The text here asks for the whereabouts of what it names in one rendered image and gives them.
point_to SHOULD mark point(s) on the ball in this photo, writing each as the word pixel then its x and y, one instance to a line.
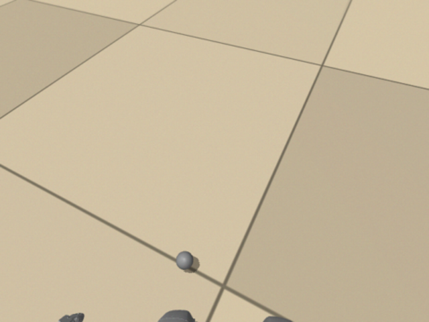
pixel 184 260

